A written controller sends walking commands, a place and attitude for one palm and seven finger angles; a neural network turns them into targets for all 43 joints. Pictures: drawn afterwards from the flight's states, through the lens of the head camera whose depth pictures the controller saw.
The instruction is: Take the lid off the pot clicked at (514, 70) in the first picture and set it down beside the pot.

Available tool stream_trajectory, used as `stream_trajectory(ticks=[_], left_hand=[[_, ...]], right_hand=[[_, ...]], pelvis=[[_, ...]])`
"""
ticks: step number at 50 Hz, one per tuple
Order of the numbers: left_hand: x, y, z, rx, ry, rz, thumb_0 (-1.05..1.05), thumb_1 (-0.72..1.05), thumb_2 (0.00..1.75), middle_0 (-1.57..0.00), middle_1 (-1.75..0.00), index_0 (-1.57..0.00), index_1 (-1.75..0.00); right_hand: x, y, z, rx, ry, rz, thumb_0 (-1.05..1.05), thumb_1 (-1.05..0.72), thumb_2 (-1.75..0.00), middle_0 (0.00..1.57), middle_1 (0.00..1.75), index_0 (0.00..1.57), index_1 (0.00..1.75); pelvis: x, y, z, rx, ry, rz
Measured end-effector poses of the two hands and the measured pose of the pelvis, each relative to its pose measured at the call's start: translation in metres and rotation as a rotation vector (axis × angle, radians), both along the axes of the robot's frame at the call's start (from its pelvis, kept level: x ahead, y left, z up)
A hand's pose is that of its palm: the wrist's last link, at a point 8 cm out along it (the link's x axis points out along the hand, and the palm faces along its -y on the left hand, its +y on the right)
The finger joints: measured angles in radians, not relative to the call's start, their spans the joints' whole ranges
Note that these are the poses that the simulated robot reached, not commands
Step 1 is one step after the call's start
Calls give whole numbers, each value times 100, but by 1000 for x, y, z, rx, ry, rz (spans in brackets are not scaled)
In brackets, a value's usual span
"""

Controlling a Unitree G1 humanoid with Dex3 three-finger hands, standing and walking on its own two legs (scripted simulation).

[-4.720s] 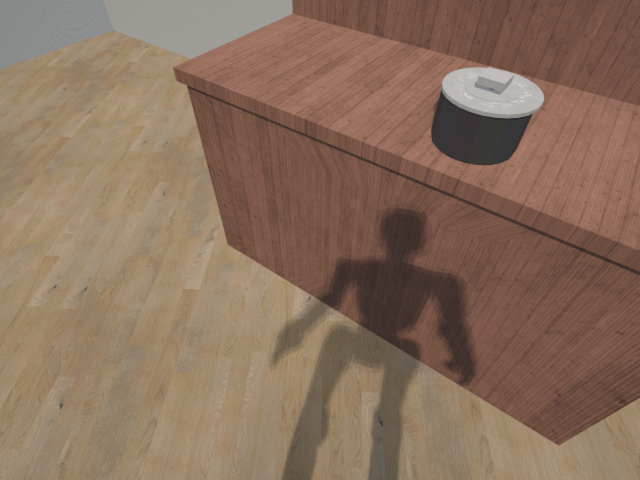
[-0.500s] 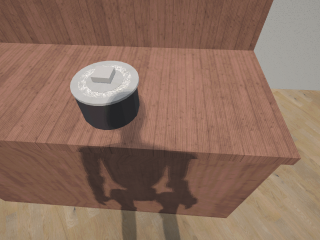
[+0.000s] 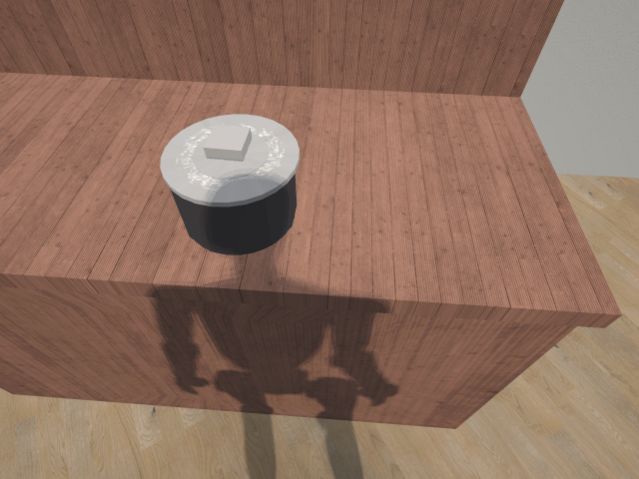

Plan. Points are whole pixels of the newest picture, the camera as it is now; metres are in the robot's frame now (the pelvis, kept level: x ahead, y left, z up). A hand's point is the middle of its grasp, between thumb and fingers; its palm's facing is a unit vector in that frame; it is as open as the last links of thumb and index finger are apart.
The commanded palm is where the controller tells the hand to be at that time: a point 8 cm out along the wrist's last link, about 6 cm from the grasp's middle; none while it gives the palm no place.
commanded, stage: look again from close up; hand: left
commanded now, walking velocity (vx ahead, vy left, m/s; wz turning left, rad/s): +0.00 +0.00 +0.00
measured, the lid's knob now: (228, 142) +0.50 +0.16 +0.14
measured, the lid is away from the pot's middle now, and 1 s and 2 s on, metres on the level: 0.00 0.00 0.00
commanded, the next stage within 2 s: lift the closed hand beside the body in 0.24 s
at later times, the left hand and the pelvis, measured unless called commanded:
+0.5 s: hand out of the picture +0.13 +0.20 -0.08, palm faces +0.19 -0.94 -0.29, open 6.9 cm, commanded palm +0.09 +0.24 -0.04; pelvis +0.00 +0.00 +0.00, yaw +2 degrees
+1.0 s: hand out of the picture +0.12 +0.21 +0.02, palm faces +0.31 -0.88 -0.35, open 3.0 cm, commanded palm +0.07 +0.24 +0.07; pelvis +0.00 -0.03 +0.00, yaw +3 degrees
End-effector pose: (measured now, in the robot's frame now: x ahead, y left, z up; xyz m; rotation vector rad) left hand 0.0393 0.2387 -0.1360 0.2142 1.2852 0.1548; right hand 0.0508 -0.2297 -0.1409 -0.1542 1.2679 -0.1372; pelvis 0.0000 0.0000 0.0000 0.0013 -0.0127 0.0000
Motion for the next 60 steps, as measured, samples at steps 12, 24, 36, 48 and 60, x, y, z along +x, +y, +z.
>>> stream_trajectory(ticks=[12, 24, 36, 48, 60], left_hand=[[-28, -4, -4, -18, 78, 14, 0, 91, 90, -20, -30, -20, -30], [56, 2, 71, 89, -497, 55, 1, 91, 90, -26, -37, -26, -36], [53, -1, 134, 127, -771, 10, 0, 90, 90, -67, -82, -67, -81], [42, 5, 176, 240, -864, 53, 1, 90, 90, -115, -134, -115, -133], [63, 7, 220, 333, -959, -67, 1, 90, 90, -129, -149, -128, -148]], right_hand=[[-18, 1, 0, -4, 54, -13, 0, -91, -90, 20, 30, 20, 30], [20, -1, 24, -20, -275, 47, 1, -92, -90, 20, 30, 20, 30], [149, -2, 110, -15, -817, 145, 1, -91, -90, 20, 30, 20, 30], [146, 3, 84, -2, -706, 204, 1, -91, -90, 20, 30, 20, 30], [128, -4, 61, 23, -625, 119, 1, -91, -90, 20, 30, 21, 30]], pelvis=[[-2, 2, 1, 0, -4, -3], [-4, 1, 2, -2, -28, 26], [-14, -15, 1, -6, -26, 25], [-6, -27, 1, -11, -35, 50], [6, -28, 3, -4, -36, 29]])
